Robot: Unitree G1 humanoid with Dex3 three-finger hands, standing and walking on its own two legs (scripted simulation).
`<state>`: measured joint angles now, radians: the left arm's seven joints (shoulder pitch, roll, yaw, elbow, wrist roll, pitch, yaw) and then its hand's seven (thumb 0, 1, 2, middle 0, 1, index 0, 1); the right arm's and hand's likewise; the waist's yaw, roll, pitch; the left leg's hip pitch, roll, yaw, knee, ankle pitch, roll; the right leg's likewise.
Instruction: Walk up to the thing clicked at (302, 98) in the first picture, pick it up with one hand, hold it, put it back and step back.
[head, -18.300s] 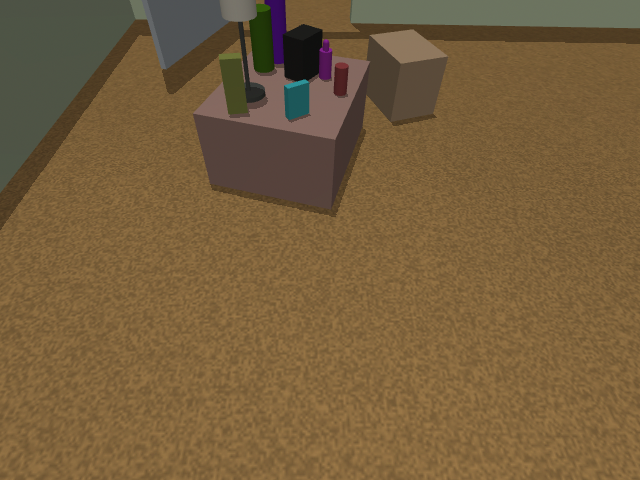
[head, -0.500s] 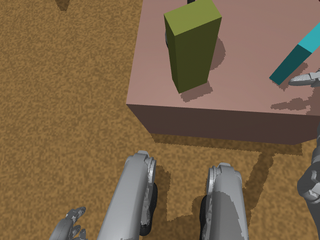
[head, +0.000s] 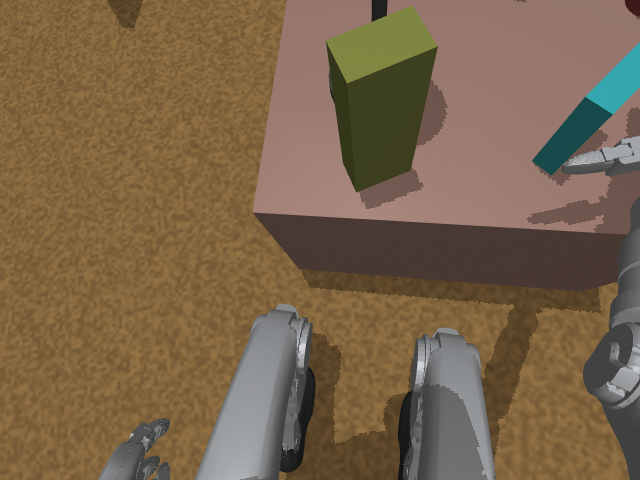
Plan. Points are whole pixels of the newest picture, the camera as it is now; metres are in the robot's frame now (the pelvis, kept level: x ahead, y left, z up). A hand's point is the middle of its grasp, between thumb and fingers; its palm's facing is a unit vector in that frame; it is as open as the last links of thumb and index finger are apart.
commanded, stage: rest palm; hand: right
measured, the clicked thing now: (592, 113) +0.56 -0.26 -0.03
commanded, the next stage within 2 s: close in 0.60 s
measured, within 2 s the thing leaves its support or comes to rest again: neither
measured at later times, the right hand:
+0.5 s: hand (630, 99) +0.53 -0.26 +0.03, palm faces +0.27 +0.96 -0.01, open 17.4 cm
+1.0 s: hand (623, 103) +0.54 -0.26 +0.02, palm faces +0.26 +0.97 -0.01, open 16.8 cm
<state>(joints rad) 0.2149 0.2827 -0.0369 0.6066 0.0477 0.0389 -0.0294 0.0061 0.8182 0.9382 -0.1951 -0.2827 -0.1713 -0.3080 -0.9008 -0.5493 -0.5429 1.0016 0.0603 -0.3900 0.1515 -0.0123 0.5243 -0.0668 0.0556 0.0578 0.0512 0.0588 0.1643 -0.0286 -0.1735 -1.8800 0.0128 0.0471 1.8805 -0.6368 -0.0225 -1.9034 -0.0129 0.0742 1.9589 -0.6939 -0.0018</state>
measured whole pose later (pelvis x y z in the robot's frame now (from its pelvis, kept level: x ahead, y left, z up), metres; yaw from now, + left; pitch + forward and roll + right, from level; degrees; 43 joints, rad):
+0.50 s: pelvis +0.00 +0.00 +0.01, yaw +0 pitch +37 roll +5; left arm 0.22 0.28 -0.04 0.61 0.05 0.05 -0.03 0.01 0.83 0.94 -0.20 -0.29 -0.17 -0.31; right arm -0.92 -0.55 -0.54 1.03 0.05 -0.40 0.13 -0.01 0.56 -0.07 0.07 0.08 0.07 0.08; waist 0.17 -0.03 -0.17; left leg -1.86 0.01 0.05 1.85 -0.64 -0.02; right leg -1.88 -0.02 0.08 1.93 -0.69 0.00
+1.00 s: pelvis +0.00 +0.00 +0.00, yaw +0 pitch +37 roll +5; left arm 0.21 0.28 -0.04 0.61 0.06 0.04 -0.03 0.01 0.84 0.93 -0.21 -0.30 -0.19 -0.32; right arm -0.94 -0.57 -0.53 1.07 0.05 -0.43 0.14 -0.01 0.53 -0.05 0.21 0.12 0.20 0.12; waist 0.17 -0.02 -0.17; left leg -1.89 0.01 0.05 1.87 -0.63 -0.02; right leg -1.91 -0.01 0.08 1.95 -0.69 0.00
